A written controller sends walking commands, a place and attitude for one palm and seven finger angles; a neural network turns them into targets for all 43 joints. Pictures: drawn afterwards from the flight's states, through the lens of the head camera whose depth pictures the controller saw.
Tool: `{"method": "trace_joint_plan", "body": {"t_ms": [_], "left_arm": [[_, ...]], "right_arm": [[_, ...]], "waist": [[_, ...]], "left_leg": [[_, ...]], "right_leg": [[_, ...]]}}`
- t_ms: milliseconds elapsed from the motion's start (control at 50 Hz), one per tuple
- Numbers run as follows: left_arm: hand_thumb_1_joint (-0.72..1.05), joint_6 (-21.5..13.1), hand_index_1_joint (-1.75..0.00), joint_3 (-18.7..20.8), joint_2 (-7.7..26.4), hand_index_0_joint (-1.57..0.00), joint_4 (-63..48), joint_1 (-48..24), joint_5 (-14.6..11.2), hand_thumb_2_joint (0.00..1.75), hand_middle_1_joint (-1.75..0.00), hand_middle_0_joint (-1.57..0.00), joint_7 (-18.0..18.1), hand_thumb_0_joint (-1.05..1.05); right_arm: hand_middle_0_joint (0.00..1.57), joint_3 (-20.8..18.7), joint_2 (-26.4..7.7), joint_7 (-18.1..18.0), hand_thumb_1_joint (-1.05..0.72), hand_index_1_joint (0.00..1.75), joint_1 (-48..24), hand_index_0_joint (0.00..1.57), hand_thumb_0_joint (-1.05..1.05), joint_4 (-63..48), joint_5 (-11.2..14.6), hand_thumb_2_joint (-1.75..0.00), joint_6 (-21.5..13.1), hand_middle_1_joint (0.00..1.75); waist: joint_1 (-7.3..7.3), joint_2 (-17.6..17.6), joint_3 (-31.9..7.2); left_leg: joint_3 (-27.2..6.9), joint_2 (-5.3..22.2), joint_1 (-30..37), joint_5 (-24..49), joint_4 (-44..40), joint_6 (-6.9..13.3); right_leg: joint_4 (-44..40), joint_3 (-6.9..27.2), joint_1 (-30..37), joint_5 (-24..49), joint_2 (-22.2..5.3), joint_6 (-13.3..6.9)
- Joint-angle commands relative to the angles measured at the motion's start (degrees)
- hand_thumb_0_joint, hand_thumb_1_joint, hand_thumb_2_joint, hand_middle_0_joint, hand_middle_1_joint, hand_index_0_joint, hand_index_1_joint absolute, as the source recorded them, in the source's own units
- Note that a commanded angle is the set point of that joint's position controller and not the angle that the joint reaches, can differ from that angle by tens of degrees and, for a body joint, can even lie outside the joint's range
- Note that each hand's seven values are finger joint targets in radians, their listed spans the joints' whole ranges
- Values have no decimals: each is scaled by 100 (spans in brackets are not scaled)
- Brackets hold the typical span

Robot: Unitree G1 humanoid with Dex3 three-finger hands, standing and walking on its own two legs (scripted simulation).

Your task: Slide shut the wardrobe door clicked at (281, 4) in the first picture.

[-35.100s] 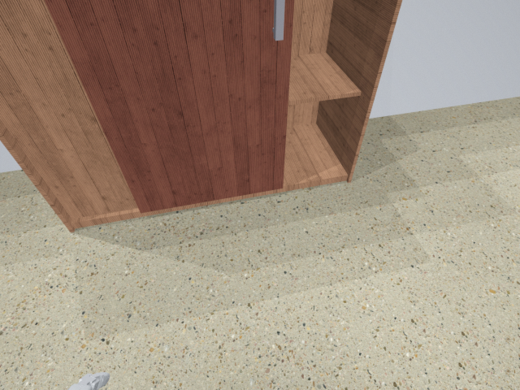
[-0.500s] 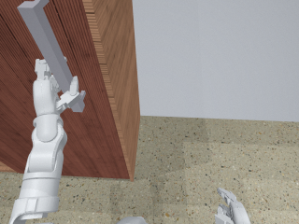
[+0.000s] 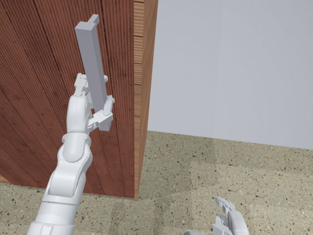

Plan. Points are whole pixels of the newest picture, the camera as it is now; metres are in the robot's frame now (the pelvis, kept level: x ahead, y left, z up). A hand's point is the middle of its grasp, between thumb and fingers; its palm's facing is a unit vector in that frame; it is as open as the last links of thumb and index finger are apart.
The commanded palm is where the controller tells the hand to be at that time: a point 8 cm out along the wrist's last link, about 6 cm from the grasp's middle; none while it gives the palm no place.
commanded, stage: stop walking and hold the door there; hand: left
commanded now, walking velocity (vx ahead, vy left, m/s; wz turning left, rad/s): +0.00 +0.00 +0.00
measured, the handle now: (100, 82) +0.38 +0.20 +0.18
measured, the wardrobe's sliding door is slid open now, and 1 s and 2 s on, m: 0.00 0.00 0.00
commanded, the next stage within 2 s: loosen the grip on the handle in 0.72 s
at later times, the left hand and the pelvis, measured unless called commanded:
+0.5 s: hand (111, 110) +0.34 +0.17 +0.14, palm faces +0.44 -0.88 -0.17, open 7.2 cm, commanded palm +0.30 +0.16 +0.14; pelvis +0.06 -0.06 -0.02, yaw +1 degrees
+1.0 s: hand (106, 110) +0.34 +0.18 +0.14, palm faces +0.36 -0.93 -0.02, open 8.2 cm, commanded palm +0.29 +0.20 +0.13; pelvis +0.02 -0.04 -0.02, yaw -1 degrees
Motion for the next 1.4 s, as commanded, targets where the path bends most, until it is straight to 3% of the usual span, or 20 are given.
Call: {"method": "trace_joint_plan", "body": {"t_ms": [0,200,260,300,380,420,540,780,800,820,840,880,900,960,1020,1080,1180,1200,1260,1380], "left_arm": [[90,-721,-140,-982,-70,-45,-2312,-2327,147,90,-140,-45,-341,0],[90,-849,-140,-758,208,-45,-2898,-1362,172,90,-140,-45,-227,0],[90,-984,-140,-566,337,-45,-2996,-910,227,90,-140,-45,-212,0],[90,-1045,-140,-239,562,-45,-3015,-611,224,90,-140,-45,-178,0],[90,-1082,-140,47,581,-45,-2876,-97,171,90,-140,-45,-152,0],[90,-1052,-140,375,772,-45,-2582,345,143,90,-140,-45,-122,0],[90,-1033,-140,-4,529,-45,-2728,582,183,90,-140,-45,-132,0],[90,-1136,-140,-53,503,-45,-2396,792,204,90,-140,-45,-144,0],[90,-1378,-140,5012,6033,-45,-1985,-4303,890,90,-140,-45,179,0],[78,-393,-140,1484,1153,-45,1352,-2377,651,84,-140,-45,-310,0],[66,-582,-140,1859,1213,-45,-729,-1332,-1,78,-140,-45,-244,0],[42,-645,-140,1091,-69,-45,-1124,-457,-640,67,-140,-45,-499,0],[30,-731,-140,1718,643,-45,-1630,-508,-880,61,-140,-45,-356,0],[-7,-784,-140,1117,546,-45,-1290,-1025,-190,43,-140,-45,189,0],[-43,-702,-138,907,628,-44,-743,-1304,471,26,-138,-44,635,0],[-55,-880,-133,608,505,-40,-559,-1837,525,20,-133,-40,728,0],[-55,-1098,-125,576,759,-33,-272,-2619,678,20,-125,-33,643,0],[-55,-1107,-123,1555,1728,-32,81,-2025,705,20,-123,-32,646,0],[-55,-1135,-118,959,1058,-28,-400,-1950,477,20,-118,-28,431,0],[-55,-1309,-115,1589,1227,-25,-858,-928,-77,20,-115,-25,367,0]], "right_arm": [[20,-279,-809,-103,-90,30,-557,20,0,-831,16,-90,-339,30],[20,-168,-814,-73,-90,30,-675,20,0,-1111,-49,-90,-412,30],[20,-154,-832,-72,-90,30,-737,20,0,-1216,-35,-90,-315,30],[20,-193,-861,-120,-90,30,-673,20,0,-1281,-69,-90,-249,30],[20,-266,-921,-164,-90,30,-405,20,0,-1276,21,-90,-209,30],[20,-288,-939,-235,-90,30,-349,20,0,-1274,32,-90,-186,30],[20,-315,-1054,-253,-90,30,-321,20,0,-1375,17,-90,-120,30],[20,-307,-1133,-275,-90,30,-362,20,0,-1379,-26,-90,-37,30],[20,-630,-1362,-277,-90,30,372,20,0,-1327,32,-90,-272,30],[20,-534,-857,-137,-90,30,-523,20,0,-1138,-338,-90,-616,30],[20,-655,-1104,-154,-90,30,-139,20,0,-1122,20,-90,-687,30],[20,-646,-1096,-50,-90,30,-72,20,0,-1109,48,-90,-706,30],[20,-640,-1132,-40,-90,30,-84,20,0,-1016,19,-90,-775,30],[20,-451,-1084,20,-90,30,-291,20,0,-1123,-1,-90,-812,30],[20,-415,-1137,-1,-90,30,-353,20,0,-1264,-5,-90,-746,30],[20,-334,-1110,-118,-90,30,-536,20,0,-1281,29,-90,-838,30],[20,-305,-1068,-234,-90,30,-438,20,0,-1082,32,-90,-980,30],[20,-349,-1147,-262,-90,30,-237,20,0,-1013,14,-90,-944,30],[20,-285,-1044,-290,-90,30,-376,20,0,-1190,29,-90,-972,30],[20,-364,-1142,-291,-90,30,-170,20,0,-1120,-39,-90,-1067,30]], "waist": [[-540,1165,-1771],[-490,1034,-1781],[-434,628,-1949],[-510,63,-2149],[-512,-701,-2521],[-444,-448,-2404],[-481,297,-2182],[-463,290,-1518],[-212,-1592,746],[-368,-788,-1633],[-247,-447,-1928],[-39,1921,-2862],[14,1909,-2982],[-120,818,-2133],[-259,-524,-1612],[-336,-762,-1083],[-354,309,-965],[-169,340,-1099],[-222,489,-1269],[-38,-39,-1745]], "left_leg": [[-673,1342,1804,1787,-113,-546],[-450,1326,1396,3023,454,-160],[-187,1099,549,2395,913,-340],[-120,691,-382,1267,1318,-520],[50,360,-636,584,1761,-394],[89,363,-653,230,1494,-326],[33,818,448,2872,1395,-251],[-191,843,-203,1440,807,-272],[173,814,-1596,1253,1292,61],[670,-12,-724,2568,1113,-157],[211,352,-85,3799,1478,-569],[-22,609,1634,4731,1570,-921],[-32,531,1573,3785,1557,-940],[131,232,-177,361,1320,-651],[-30,284,-907,-1115,1120,-347],[-28,242,-1187,-2517,1022,-222],[70,164,-1254,-2779,1184,-236],[61,162,-1378,-2708,1129,-245],[216,104,-1263,-2322,1225,-196],[291,136,-1004,-372,1494,-212]], "right_leg": [[-329,-94,-576,-60,-13,-1],[-2620,-190,790,202,-13,-167],[-3818,-3,2086,1752,-226,-241],[-3443,942,2634,3423,-895,-569],[-3181,914,3074,4975,-1162,-624],[-3150,840,3010,4871,-1176,-583],[-3020,271,2023,3659,-676,-259],[-3317,285,1822,2065,-534,-266],[-4305,602,591,1682,-330,161],[-2657,-139,2065,4298,10,-574],[-2655,-414,1955,3839,-78,-470],[-2689,-303,863,1408,-28,-371],[-2682,-273,828,940,-22,-364],[-2826,-395,951,719,-14,-391],[-2905,-245,800,-134,-74,-338],[-3209,-34,561,-1190,-170,-275],[-3175,71,458,-1369,-201,-340],[-3208,111,707,-1362,-191,-375],[-3267,153,915,-1174,-227,-352],[-3036,13,1412,363,-118,-357]]}}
